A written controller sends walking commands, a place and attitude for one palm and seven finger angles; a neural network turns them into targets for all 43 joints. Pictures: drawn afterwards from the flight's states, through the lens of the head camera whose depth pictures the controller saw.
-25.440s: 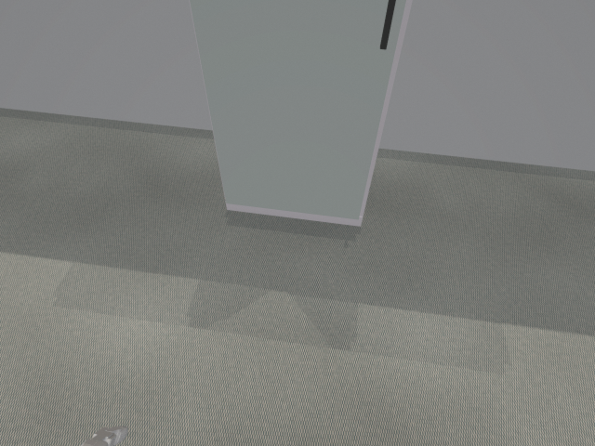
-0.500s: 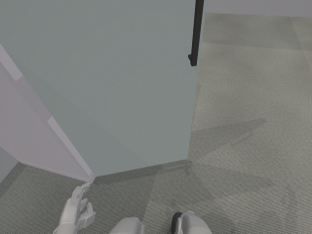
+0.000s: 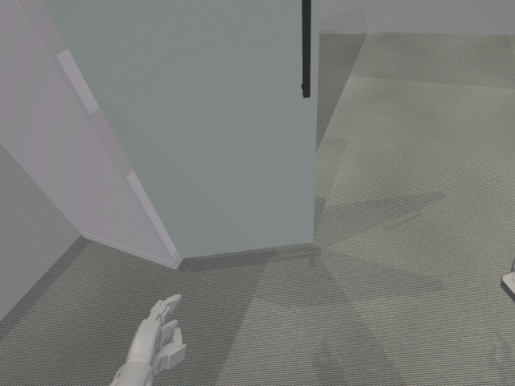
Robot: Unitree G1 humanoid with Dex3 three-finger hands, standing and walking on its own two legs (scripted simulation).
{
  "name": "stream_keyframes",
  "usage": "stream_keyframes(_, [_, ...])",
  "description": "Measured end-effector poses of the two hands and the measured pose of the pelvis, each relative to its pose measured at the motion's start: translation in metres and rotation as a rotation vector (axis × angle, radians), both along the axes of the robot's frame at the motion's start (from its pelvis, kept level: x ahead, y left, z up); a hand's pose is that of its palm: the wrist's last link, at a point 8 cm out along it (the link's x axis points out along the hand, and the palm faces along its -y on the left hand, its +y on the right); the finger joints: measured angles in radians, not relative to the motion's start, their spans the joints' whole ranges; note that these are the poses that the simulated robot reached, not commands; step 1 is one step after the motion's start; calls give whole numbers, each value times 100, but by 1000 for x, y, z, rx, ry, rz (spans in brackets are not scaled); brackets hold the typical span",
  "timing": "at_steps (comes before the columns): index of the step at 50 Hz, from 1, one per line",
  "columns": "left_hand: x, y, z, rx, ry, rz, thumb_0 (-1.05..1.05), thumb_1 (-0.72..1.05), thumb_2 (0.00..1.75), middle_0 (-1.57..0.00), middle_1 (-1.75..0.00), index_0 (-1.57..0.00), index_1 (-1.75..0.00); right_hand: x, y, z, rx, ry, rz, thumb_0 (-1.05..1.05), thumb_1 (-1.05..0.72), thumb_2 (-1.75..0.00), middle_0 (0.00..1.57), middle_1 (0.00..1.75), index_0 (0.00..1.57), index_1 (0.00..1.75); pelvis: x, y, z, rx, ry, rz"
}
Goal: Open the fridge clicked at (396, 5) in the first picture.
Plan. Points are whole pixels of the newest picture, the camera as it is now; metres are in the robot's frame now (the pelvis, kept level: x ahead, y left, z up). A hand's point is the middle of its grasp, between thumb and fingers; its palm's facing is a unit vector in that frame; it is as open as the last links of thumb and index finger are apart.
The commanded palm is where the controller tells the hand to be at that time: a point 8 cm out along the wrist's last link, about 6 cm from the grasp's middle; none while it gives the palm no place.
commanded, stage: stop stepping back and stand still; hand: right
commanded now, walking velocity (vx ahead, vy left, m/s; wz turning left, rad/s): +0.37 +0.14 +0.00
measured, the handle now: (304, 6) +0.81 -0.09 +0.26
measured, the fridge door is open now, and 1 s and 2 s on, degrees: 63 63 63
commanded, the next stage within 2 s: let the arm hang, fingers relaxed in 1.30 s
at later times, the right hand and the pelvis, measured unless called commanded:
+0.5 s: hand out of the picture +0.09 -0.28 +0.17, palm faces +0.37 +0.80 -0.47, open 7.4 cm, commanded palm +0.04 -0.33 +0.16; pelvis -0.12 -0.04 -0.04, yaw +3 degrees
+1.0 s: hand out of the picture +0.10 -0.30 +0.16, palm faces +0.44 +0.77 -0.45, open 7.4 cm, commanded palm +0.05 -0.34 +0.16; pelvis -0.10 -0.04 -0.03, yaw +2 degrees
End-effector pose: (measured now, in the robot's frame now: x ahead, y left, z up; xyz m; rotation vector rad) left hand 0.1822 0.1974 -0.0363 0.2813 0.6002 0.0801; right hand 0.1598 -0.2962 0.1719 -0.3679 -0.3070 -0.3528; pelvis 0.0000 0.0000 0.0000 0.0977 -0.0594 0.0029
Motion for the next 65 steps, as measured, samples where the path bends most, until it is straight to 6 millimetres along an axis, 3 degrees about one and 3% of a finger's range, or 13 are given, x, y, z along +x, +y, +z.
stream_keyframes(2, [-20, 5, 1, 12, 9, 34, 1, 90, 90, -20, -30, -20, -30, -17, 1, 9, -42, 14, 22, 2, -89, -90, 20, 30, 21, 30, -13, -2, 2, -2, 9, -12])
stream_keyframes(6, [-53, 20, -26, 48, 21, 57, 1, 89, 90, -20, -30, -20, -30, -52, -7, 20, -184, -88, 11, 2, -89, -90, 21, 30, 21, 30, -47, -9, -25, -105, 41, 55])
stream_keyframes(9, [-90, 23, -40, 51, 109, 125, 1, 90, 90, -20, -30, -20, -30, -60, -29, 20, -136, -154, -34, 2, -89, -90, 21, 30, 21, 30, -61, -20, -25, -86, 13, 36])
stream_keyframes(14, [-140, 20, -58, 86, 115, 202, 1, 90, 90, -20, -30, -20, -30, -61, -56, -4, -30, -166, -66, 2, -89, -90, 20, 30, 21, 30, -78, -47, -41, -56, 2, 35])
stream_keyframes(18, [-175, 3, -67, 24, 158, 230, 1, 90, 90, -20, -30, -20, -30, -67, -49, -10, -83, -101, 10, 2, -90, -90, 20, 30, 20, 30, -98, -47, -38, -75, -35, 55])
stream_keyframes(22, [-195, -12, -72, -44, 195, 197, 1, 90, 90, -20, -30, -20, -30, -89, -31, 2, -158, -47, 49, 2, -89, -90, 20, 30, 21, 30, -108, -42, -30, -57, -8, 45])
stream_keyframes(26, [-199, -14, -85, -52, 224, 157, 1, 90, 90, -20, -30, -20, -30, -113, -28, 13, -242, -59, 30, 2, -89, -90, 21, 30, 21, 30, -122, -41, -34, -86, 8, 43])
stream_keyframes(31, [-193, -12, -78, -30, 210, 160, 1, 90, 90, -20, -30, -20, -30, -121, -53, 13, -182, -61, -78, 2, -89, -90, 21, 30, 21, 30, -120, -48, -26, -103, 11, 39])
stream_keyframes(38, [-164, -11, -68, -4, 88, 154, 1, 90, 90, -20, -30, -20, -30, -104, -60, -16, -89, -23, -89, 2, -89, -90, 20, 30, 21, 30, -121, -56, -35, -106, -13, 38])
stream_keyframes(44, [-143, -19, -64, -66, 57, 96, 1, 90, 90, -20, -30, -20, -30, -104, -34, -1, -189, 18, -28, 2, -89, -90, 21, 30, 21, 30, -112, -44, -31, -101, 16, 29])
stream_keyframes(49, [-134, -16, -71, -68, 114, 88, 1, 90, 90, -20, -30, -20, -30, -101, -36, 9, -194, 2, -58, 2, -89, -90, 21, 30, 21, 30, -100, -43, -26, -97, 24, 25])
stream_keyframes(56, [-122, -9, -69, -55, 127, 129, 1, 90, 90, -20, -30, -20, -30, -80, -51, -8, -136, 79, -114, 2, -89, -90, 21, 30, 21, 30, -85, -47, -22, -95, 33, 30])
stream_keyframes(65, [-104, -7, -57, -48, 86, 136, 1, 90, 90, -20, -30, -20, -30, -64, -34, -10, -146, 115, -26, 2, -89, -90, 21, 30, 21, 30, -78, -46, -19, -91, 56, 38])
